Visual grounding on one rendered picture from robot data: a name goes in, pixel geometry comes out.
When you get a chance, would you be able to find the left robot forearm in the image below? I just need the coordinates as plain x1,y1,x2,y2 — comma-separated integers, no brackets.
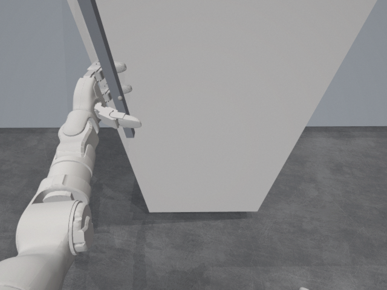
16,110,100,253

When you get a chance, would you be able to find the robot left upper arm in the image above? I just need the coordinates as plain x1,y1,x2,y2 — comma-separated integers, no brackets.
0,200,94,290

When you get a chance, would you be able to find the handle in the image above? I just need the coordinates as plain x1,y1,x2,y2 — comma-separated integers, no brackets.
77,0,135,138

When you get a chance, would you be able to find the fridge door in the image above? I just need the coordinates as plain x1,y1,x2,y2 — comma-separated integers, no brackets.
67,0,377,212

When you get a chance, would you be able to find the robot left hand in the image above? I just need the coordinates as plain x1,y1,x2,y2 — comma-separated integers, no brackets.
73,60,141,129

